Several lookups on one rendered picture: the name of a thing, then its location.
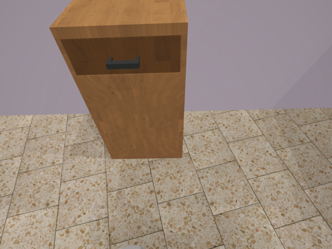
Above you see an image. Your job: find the handle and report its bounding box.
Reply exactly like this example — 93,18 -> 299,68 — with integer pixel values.
106,56 -> 140,70

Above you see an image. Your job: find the drawer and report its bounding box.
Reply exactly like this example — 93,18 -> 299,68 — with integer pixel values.
62,35 -> 181,75

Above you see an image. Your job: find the cabinet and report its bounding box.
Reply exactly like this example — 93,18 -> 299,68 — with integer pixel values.
49,0 -> 188,159

